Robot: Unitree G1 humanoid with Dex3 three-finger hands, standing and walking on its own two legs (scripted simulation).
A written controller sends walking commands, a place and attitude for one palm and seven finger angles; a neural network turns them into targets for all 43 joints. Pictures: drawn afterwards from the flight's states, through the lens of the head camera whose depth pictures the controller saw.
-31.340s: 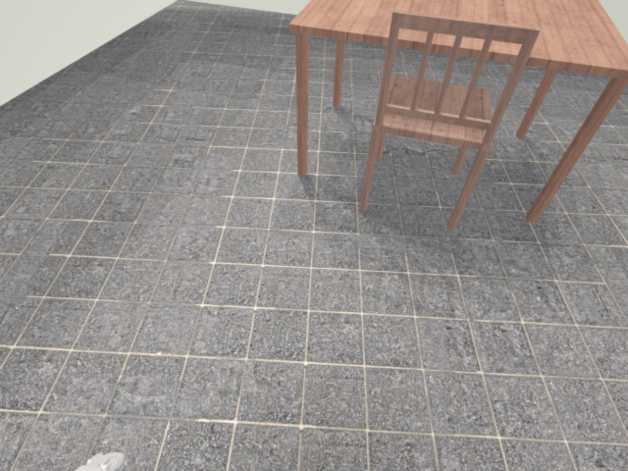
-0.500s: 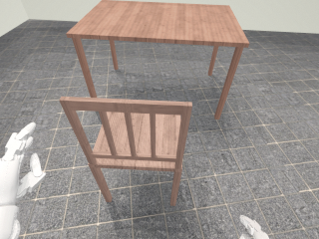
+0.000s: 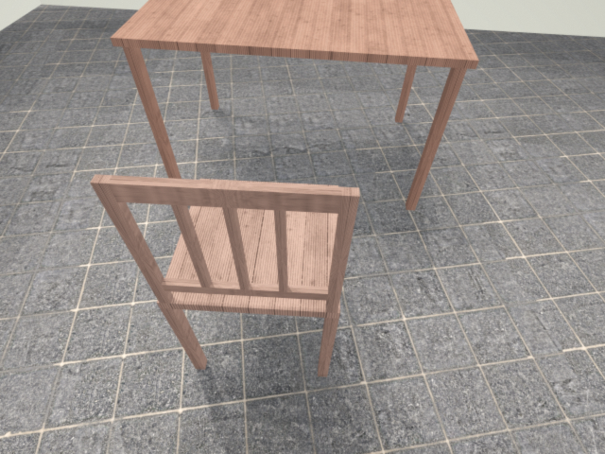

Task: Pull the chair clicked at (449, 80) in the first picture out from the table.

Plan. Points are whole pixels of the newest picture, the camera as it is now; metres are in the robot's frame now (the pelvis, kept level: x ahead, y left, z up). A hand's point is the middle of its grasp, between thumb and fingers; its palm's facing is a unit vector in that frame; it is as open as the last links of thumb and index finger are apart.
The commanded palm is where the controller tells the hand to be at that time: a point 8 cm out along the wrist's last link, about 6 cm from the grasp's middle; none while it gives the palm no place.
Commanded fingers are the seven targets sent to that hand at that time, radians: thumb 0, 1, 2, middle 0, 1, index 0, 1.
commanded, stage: let the arm hang, fingers relaxed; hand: left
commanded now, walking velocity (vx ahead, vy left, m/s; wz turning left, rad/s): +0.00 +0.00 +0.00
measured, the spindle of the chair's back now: (238, 250) +0.48 +0.16 -0.10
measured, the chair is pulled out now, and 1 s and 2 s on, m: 0.65 0.65 0.65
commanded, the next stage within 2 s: look to check the result in 0.54 s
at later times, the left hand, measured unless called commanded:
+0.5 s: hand out of the picture +0.00 +0.16 -0.17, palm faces +0.04 -0.98 -0.17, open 7.3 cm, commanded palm none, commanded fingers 0.00 0.90 0.90 -0.20 -0.30 -0.20 -0.30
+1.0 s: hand out of the picture +0.01 +0.16 -0.17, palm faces +0.04 -0.98 -0.18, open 7.3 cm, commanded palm none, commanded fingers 0.00 0.90 0.90 -0.20 -0.30 -0.20 -0.30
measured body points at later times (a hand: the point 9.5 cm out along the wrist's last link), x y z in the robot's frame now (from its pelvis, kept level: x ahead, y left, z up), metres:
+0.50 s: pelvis +0.00 +0.00 +0.00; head +0.02 +0.00 +0.45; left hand +0.00 +0.21 -0.16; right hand -0.02 -0.20 -0.16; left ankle +0.01 +0.13 -0.74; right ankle +0.04 -0.13 -0.74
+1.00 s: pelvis +0.01 -0.01 +0.00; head +0.03 -0.01 +0.45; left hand +0.00 +0.21 -0.16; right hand -0.01 -0.21 -0.16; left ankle +0.01 +0.13 -0.74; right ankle +0.04 -0.13 -0.74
